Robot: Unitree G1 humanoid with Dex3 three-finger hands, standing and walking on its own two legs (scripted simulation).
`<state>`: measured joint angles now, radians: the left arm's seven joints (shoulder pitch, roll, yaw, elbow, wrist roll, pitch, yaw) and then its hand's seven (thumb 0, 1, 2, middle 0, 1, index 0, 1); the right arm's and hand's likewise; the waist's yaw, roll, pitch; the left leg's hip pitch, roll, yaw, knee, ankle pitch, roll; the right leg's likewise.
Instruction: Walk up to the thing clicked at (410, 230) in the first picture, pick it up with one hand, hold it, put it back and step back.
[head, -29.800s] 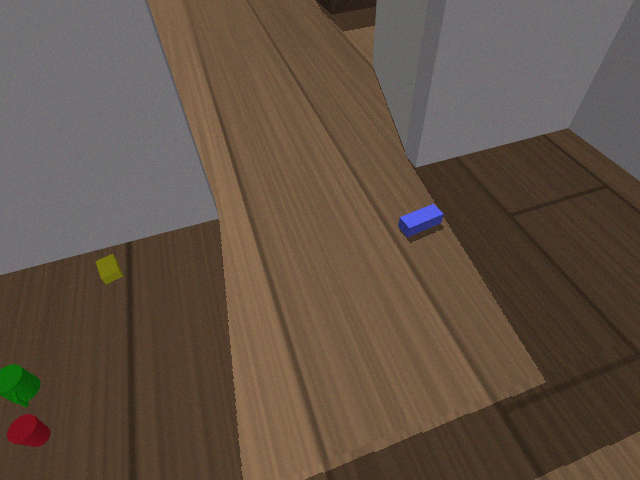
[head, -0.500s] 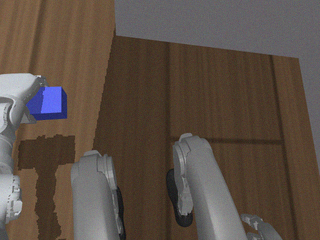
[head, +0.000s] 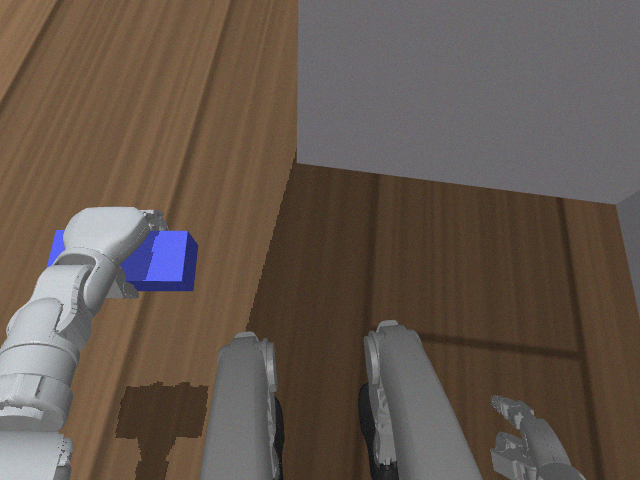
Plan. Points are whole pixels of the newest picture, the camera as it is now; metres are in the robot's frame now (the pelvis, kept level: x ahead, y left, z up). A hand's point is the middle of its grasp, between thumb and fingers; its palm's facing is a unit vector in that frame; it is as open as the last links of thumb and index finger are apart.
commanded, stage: lift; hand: left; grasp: from above
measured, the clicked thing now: (127, 261) +0.41 +0.27 -0.11
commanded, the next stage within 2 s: hold in 0.86 s
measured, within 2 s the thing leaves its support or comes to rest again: neither
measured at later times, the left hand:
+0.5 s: hand (73, 242) +0.36 +0.24 +0.09, palm faces -0.46 -0.03 -0.89, open 10.0 cm
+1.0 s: hand (41, 180) +0.38 +0.23 +0.16, palm faces -0.48 -0.04 -0.88, open 10.0 cm
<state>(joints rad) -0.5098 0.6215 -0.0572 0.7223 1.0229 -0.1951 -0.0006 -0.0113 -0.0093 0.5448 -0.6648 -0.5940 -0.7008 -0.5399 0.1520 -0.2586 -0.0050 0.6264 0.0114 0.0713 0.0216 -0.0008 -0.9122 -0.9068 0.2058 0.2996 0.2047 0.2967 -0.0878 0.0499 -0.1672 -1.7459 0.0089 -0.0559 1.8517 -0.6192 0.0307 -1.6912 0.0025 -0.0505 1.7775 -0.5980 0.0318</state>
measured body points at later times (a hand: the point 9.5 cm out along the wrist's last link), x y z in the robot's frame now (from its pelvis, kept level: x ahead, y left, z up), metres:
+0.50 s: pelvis +0.03 -0.01 +0.16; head +0.10 +0.00 +0.61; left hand +0.38 +0.24 +0.14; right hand +0.14 -0.27 +0.04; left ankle +0.09 +0.10 -0.47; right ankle +0.10 -0.14 -0.47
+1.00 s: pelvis +0.07 +0.00 +0.23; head +0.12 -0.01 +0.67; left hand +0.40 +0.23 +0.21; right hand +0.17 -0.26 +0.10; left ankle +0.09 +0.10 -0.47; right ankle +0.10 -0.14 -0.47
